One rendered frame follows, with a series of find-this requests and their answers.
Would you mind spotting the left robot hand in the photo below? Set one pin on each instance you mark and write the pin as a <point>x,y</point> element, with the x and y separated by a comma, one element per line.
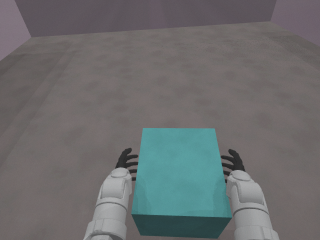
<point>124,158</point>

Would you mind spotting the right robot hand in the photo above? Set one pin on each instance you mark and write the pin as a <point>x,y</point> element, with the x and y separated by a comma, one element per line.
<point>236,160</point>

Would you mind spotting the left robot forearm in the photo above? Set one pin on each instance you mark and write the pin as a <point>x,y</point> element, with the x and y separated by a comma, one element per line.
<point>109,217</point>

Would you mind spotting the right robot forearm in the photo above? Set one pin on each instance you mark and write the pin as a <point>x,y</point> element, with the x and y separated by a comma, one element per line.
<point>250,212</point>

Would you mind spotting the carton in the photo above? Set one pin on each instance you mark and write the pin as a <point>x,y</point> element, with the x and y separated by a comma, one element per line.
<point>180,188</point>

